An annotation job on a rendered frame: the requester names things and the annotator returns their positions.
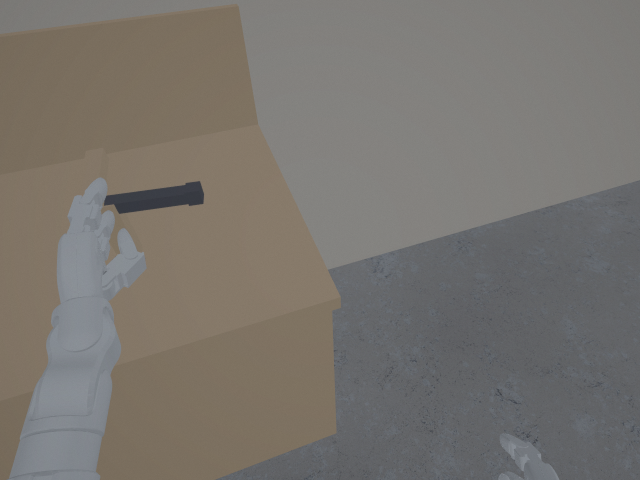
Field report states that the left robot forearm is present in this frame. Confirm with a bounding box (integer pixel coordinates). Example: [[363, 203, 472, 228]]
[[7, 297, 121, 480]]

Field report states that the right robot hand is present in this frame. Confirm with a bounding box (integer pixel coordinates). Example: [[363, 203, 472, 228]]
[[498, 433, 559, 480]]

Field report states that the counter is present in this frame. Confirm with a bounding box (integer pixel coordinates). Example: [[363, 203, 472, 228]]
[[0, 4, 341, 480]]

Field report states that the tap lever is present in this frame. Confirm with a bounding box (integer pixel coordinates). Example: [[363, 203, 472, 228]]
[[104, 181, 204, 214]]

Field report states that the left robot hand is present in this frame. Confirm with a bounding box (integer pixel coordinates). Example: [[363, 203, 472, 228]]
[[57, 177, 147, 303]]

